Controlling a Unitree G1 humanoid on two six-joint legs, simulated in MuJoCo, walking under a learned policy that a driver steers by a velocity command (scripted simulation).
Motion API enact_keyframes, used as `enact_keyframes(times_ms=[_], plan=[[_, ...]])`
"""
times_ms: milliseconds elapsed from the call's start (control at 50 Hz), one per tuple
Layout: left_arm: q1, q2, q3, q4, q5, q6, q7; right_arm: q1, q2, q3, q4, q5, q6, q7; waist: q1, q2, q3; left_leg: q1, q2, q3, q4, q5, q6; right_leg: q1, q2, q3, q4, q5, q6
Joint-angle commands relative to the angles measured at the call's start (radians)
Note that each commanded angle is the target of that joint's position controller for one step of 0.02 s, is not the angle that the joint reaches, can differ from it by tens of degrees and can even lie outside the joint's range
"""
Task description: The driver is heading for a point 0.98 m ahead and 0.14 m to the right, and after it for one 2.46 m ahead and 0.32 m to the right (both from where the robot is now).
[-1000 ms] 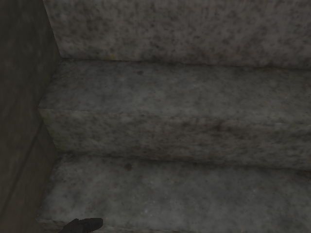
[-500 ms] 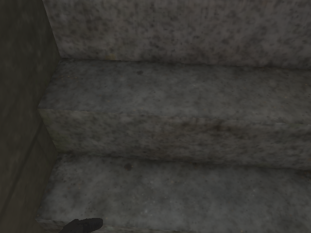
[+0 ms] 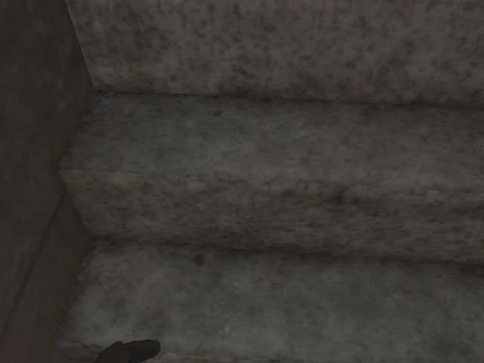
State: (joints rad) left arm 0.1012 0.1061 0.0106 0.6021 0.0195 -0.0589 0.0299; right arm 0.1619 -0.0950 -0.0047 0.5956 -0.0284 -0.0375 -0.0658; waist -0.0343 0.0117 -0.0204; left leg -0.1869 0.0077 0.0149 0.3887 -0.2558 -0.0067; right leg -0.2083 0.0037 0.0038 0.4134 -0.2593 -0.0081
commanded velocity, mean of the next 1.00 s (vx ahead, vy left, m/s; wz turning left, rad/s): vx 0.14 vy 0.00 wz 0.00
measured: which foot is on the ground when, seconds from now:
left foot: down 0.00-1.00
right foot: down 0.00-1.00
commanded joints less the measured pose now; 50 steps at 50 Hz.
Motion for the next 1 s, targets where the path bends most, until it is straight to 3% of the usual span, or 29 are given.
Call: enact_keyframes(times_ms=[20, 300, 600, 620, 660, 720, 1000], plan=[[-0.065, 0.061, 0.016, -0.092, 0.000, -0.018, 0.002, -0.041, -0.046, -0.011, -0.087, 0.000, -0.017, -0.002, 0.000, -0.008, -0.109, 0.067, 0.112, -0.091, -0.020, 0.304, 0.041, 0.027, -0.121, 0.096, -0.037, 0.307, -0.028], [-0.011, 0.065, 0.033, -0.077, -0.002, -0.004, -0.001, 0.030, -0.047, -0.029, -0.057, 0.005, 0.002, 0.001, -0.002, -0.011, -0.103, 0.050, 0.116, -0.089, 0.018, 0.327, 0.028, 0.029, -0.135, 0.099, 0.005, 0.403, -0.027], [0.063, 0.064, 0.045, -0.043, 0.009, 0.012, 0.001, 0.078, -0.057, -0.041, -0.023, -0.004, 0.020, -0.002, 0.002, -0.005, -0.039, -0.003, 0.111, -0.094, 0.005, 0.209, 0.042, -0.025, -0.118, 0.095, -0.012, 0.180, -0.025], [0.056, 0.149, 0.055, 0.011, 0.014, 0.012, -0.024, 0.044, -0.111, -0.029, -0.001, -0.017, 0.011, 0.012, 0.041, -0.010, -0.118, -0.008, 0.129, -0.177, -0.006, 0.109, 0.015, 0.045, -0.119, 0.146, -0.018, 0.093, 0.013], [0.040, 0.138, 0.050, 0.043, 0.014, 0.011, -0.041, 0.039, -0.108, -0.022, 0.008, -0.015, 0.003, 0.021, 0.032, -0.003, -0.041, -0.032, 0.128, -0.175, -0.016, 0.052, 0.004, 0.004, -0.119, 0.156, -0.033, 0.076, 0.017], [0.052, 0.132, 0.042, 0.117, 0.011, 0.011, -0.045, 0.079, -0.116, -0.013, 0.052, -0.011, 0.008, 0.014, 0.031, 0.005, 0.024, -0.044, 0.121, -0.175, -0.021, 0.058, 0.002, -0.024, -0.114, 0.159, -0.049, 0.086, 0.012], [0.040, 0.192, 0.029, 0.322, 0.006, 0.009, -0.046, 0.103, -0.172, 0.010, 0.107, -0.005, 0.026, 0.001, 0.030, 0.005, -0.014, 0.004, 0.112, -0.171, -0.026, 0.150, 0.003, -0.001, -0.110, 0.143, -0.068, 0.151, 0.017]])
